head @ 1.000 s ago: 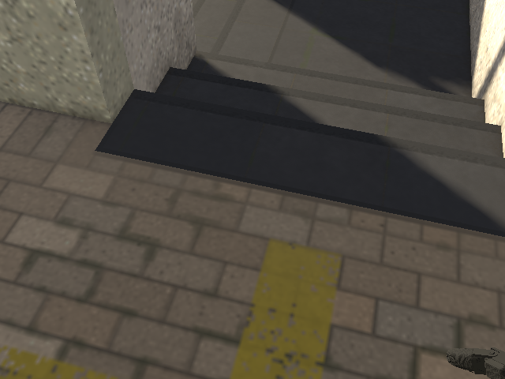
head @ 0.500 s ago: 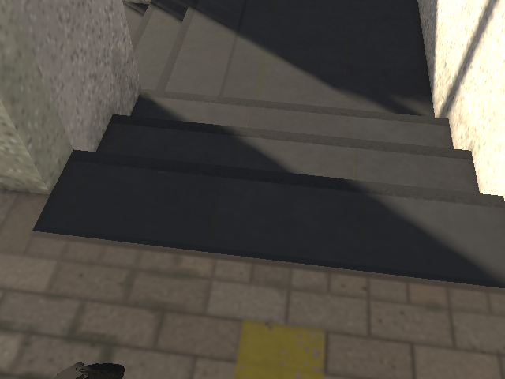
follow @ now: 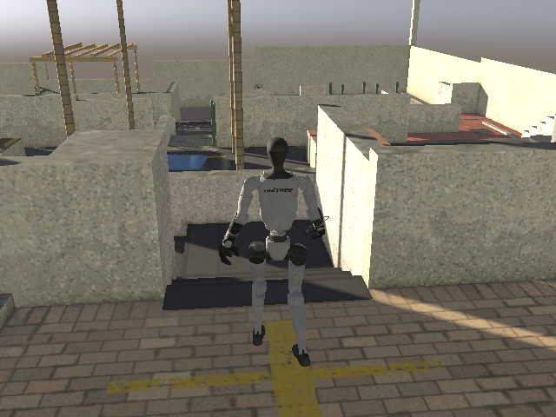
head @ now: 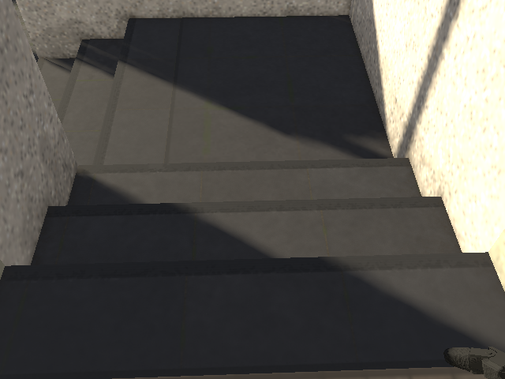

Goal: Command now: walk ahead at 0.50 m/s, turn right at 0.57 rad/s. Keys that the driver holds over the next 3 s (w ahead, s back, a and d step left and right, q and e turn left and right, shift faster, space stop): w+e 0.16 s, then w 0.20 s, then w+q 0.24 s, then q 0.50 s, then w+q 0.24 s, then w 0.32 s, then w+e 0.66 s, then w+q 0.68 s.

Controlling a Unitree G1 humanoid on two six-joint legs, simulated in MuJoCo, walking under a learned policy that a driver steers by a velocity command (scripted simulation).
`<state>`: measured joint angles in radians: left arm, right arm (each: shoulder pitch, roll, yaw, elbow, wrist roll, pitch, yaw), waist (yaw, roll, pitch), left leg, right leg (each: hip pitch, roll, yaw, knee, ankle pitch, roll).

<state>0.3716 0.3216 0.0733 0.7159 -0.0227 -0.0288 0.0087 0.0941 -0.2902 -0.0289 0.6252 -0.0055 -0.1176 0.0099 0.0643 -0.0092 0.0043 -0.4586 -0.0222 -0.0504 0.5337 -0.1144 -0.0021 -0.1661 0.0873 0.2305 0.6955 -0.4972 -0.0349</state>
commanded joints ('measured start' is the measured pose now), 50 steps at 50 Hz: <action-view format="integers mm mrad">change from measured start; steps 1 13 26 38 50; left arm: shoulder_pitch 81 -203 83 -218 -148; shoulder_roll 78 -1 194 83 106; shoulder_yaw -3 -14 47 22 22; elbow -96 -148 -102 -3 4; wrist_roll -24 6 49 31 -3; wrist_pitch -24 -4 -16 -60 9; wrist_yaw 0 -24 -9 12 0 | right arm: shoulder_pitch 284 198 346 163 187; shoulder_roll -209 -138 -105 -27 -204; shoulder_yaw -83 -66 -25 -34 -95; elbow -5 91 156 56 -76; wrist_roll -1 4 35 16 -5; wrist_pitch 5 7 19 105 113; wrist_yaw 1 -5 -3 -4 18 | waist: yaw -118 -105 73 -76 -106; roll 254 73 -197 -69 142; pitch -226 30 -406 19 -276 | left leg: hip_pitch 705 383 -214 -79 483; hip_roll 441 266 10 123 349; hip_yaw -768 -23 -73 25 -489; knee -252 -374 726 276 -169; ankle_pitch -542 140 -493 94 331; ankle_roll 234 206 0 -38 375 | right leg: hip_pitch -620 -541 545 -25 -481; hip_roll -57 -176 -529 -313 -72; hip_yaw -48 -136 451 -357 -140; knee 570 184 -340 -467 704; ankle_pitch -63 373 296 840 -133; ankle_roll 20 52 -286 -145 78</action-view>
